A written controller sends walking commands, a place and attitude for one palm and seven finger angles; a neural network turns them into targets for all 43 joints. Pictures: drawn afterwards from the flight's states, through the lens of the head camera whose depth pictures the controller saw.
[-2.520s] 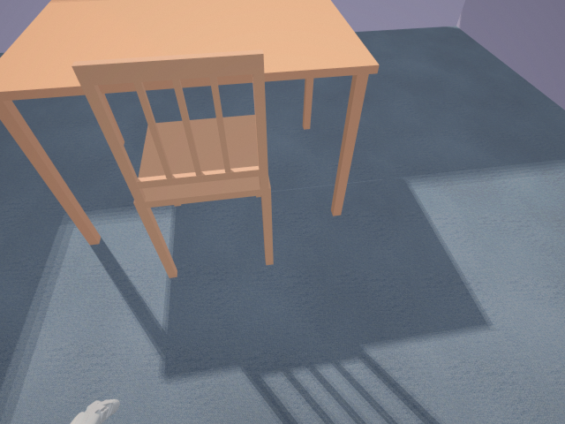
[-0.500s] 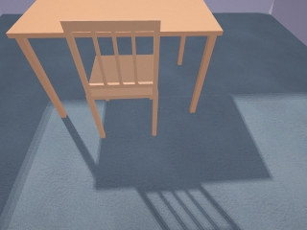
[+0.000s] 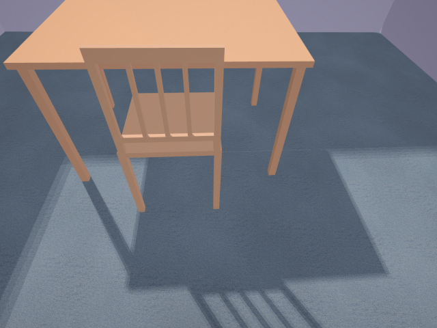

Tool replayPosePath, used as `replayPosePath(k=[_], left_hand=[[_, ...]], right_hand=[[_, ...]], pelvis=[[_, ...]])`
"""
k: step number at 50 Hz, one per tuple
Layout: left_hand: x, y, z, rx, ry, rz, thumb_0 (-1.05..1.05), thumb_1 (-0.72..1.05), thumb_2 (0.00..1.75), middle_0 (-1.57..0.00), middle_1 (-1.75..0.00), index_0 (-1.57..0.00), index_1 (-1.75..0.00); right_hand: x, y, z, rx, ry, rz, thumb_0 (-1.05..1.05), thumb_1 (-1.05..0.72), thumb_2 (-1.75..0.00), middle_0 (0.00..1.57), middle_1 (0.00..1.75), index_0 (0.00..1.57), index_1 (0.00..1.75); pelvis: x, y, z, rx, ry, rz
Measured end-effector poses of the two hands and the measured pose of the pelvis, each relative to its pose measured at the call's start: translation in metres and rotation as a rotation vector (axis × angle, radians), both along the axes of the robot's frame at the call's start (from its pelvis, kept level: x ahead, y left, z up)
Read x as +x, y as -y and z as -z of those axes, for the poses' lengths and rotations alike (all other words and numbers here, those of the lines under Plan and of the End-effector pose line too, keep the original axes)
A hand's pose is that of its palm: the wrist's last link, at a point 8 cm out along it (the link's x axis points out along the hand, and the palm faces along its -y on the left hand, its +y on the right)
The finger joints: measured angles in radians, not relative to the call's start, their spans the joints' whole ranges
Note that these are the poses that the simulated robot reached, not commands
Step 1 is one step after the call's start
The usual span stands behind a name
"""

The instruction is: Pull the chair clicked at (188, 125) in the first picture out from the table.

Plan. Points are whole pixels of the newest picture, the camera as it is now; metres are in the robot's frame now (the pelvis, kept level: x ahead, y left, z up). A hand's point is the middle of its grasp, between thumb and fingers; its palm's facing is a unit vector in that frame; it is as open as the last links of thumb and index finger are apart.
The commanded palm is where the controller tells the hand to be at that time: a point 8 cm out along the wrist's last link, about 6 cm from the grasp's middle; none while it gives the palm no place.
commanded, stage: take the last steps up to it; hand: left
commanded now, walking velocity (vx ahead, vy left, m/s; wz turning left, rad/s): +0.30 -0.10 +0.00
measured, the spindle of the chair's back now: (162, 102) +0.83 +0.22 -0.08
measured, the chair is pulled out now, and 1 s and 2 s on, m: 0.00 0.00 0.00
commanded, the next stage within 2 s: come to a stop and stand still in 0.82 s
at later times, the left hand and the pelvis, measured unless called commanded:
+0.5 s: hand out of the picture +0.05 +0.10 -0.18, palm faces +0.17 -0.98 -0.09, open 7.4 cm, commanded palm none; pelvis +0.18 -0.02 -0.02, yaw +2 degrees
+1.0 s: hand (171, 207) +0.47 +0.14 -0.18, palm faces -0.04 -0.98 -0.17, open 7.4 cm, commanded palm none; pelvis +0.38 -0.03 -0.01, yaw -1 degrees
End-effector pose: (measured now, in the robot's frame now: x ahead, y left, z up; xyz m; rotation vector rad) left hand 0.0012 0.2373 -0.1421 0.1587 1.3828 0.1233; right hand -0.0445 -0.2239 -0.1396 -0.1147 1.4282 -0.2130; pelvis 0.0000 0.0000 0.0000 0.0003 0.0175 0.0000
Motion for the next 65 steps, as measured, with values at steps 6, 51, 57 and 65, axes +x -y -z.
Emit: replayPosePath(k=[6,51,57,65], left_hand=[[0.047,0.031,0.001,0.022,0.120,-0.045,0.00,0.90,0.90,-0.20,-0.30,-0.20,-0.30],[0.470,0.048,0.007,-0.009,0.190,0.071,0.00,0.91,0.90,-0.20,-0.30,-0.19,-0.30],[0.491,0.070,0.001,0.014,0.210,0.057,0.00,0.91,0.90,-0.20,-0.30,-0.20,-0.30],[0.467,0.042,-0.010,0.071,0.208,0.006,-0.01,0.92,0.90,-0.21,-0.30,-0.20,-0.30]], right_hand=[[0.009,0.030,0.017,0.026,-0.115,-0.017,0.01,-0.90,-0.90,0.20,0.30,0.20,0.30],[0.339,0.016,0.012,0.032,-0.114,0.072,0.00,-0.91,-0.90,0.20,0.29,0.20,0.30],[0.375,0.028,0.025,0.062,-0.128,0.084,0.00,-0.90,-0.90,0.20,0.29,0.20,0.30],[0.449,0.040,0.022,0.030,0.071,-0.007,0.00,-0.91,-0.90,0.20,0.29,0.20,0.30]], pelvis=[[0.031,0.027,0.011,-0.003,0.019,-0.039],[0.384,0.035,0.012,0.016,0.036,0.010],[0.399,0.047,0.013,0.012,0.053,-0.007],[0.375,0.034,0.008,0.019,0.052,-0.009]])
